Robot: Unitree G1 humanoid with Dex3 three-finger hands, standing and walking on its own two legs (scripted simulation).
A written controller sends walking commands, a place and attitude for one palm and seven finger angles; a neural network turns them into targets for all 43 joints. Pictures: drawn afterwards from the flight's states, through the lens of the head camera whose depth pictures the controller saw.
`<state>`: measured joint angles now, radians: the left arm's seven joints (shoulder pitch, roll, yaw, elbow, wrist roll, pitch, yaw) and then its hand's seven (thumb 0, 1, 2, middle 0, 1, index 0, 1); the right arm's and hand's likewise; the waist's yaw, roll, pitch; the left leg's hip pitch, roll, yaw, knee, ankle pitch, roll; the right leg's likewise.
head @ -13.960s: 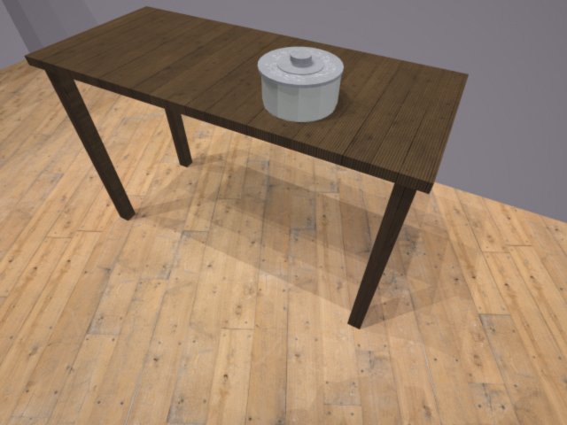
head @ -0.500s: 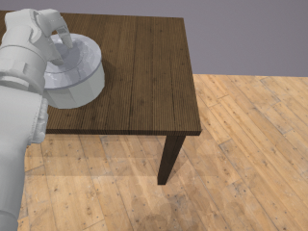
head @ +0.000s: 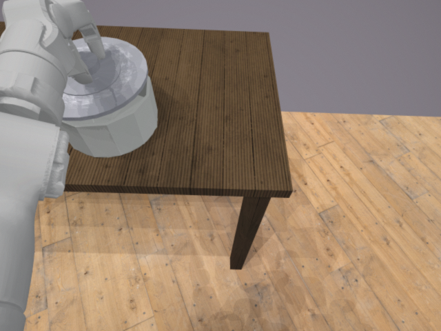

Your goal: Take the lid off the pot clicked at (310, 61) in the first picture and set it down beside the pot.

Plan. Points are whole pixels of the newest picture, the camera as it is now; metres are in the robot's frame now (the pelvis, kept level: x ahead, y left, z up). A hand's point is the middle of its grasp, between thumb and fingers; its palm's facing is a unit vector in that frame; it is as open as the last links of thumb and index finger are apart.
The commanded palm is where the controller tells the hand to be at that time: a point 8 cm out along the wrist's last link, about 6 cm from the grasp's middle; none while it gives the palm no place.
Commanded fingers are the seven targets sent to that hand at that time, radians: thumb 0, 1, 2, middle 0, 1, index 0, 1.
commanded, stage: lift the lid straight up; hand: left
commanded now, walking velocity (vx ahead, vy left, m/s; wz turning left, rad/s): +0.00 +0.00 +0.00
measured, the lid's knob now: (83, 64) +0.55 +0.18 +0.17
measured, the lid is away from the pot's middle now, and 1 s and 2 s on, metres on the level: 0.01 0.01 0.07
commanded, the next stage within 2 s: move the lid sideways beside the pot in 1.38 s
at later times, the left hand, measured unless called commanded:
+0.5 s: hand (68, 34) +0.53 +0.17 +0.24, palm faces -0.33 -0.17 -0.93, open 8.1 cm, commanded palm +0.56 +0.17 +0.31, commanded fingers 0.00 0.71 0.82 -0.75 -1.13 -0.75 -1.14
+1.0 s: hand (53, 5) +0.53 +0.17 +0.28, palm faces -0.27 -0.20 -0.94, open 8.0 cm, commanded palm +0.56 +0.17 +0.35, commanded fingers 0.00 0.71 0.82 -0.75 -1.13 -0.75 -1.14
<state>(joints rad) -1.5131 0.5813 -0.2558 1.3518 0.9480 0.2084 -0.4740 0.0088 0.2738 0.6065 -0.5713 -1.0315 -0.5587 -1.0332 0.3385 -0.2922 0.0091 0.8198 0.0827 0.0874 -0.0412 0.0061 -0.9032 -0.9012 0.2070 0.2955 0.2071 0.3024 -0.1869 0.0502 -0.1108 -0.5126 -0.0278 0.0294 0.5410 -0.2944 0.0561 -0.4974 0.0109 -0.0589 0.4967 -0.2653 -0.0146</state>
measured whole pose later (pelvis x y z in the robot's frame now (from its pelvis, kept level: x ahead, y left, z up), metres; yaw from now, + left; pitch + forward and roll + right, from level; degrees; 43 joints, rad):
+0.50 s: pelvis +0.00 +0.00 +0.00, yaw +0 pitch +15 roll -1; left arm -1.61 0.59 -0.27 1.39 0.96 0.26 -0.49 0.00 0.27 0.61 -0.57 -1.03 -0.56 -1.03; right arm 0.35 -0.30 0.02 0.84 0.08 0.06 -0.04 0.01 -0.90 -0.90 0.21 0.30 0.21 0.30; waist -0.19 0.05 -0.11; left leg -0.49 -0.03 0.03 0.50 -0.28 0.05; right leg -0.48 0.01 -0.06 0.47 -0.25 -0.02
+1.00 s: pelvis +0.01 -0.01 +0.01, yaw +0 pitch +15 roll -1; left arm -1.69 0.61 -0.27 1.39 0.97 0.33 -0.51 0.00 0.27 0.61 -0.58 -1.03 -0.56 -1.03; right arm 0.32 -0.30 0.03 0.84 0.09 0.06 -0.03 0.01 -0.90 -0.90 0.21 0.30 0.21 0.30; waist -0.19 0.06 -0.11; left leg -0.45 -0.03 0.02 0.47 -0.27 0.05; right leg -0.44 0.01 -0.06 0.43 -0.25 -0.02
